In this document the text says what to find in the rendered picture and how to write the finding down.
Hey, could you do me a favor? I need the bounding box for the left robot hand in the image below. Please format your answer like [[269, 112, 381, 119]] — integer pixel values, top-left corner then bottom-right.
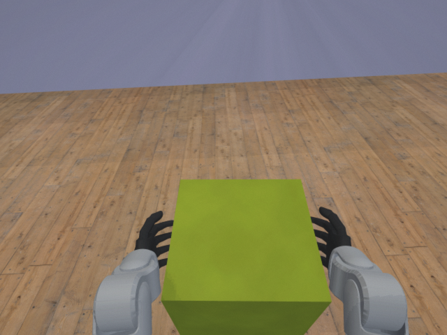
[[135, 211, 174, 268]]

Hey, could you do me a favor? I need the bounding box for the robot left forearm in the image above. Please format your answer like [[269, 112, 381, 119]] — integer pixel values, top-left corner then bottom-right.
[[92, 249, 161, 335]]

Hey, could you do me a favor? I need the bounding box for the carton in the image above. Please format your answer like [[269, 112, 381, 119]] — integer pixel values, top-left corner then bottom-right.
[[161, 179, 332, 335]]

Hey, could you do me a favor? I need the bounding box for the robot right forearm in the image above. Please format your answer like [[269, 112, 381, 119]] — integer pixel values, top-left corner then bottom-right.
[[328, 246, 409, 335]]

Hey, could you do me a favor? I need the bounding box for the right robot hand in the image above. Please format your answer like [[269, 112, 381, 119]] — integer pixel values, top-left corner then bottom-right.
[[310, 207, 351, 268]]

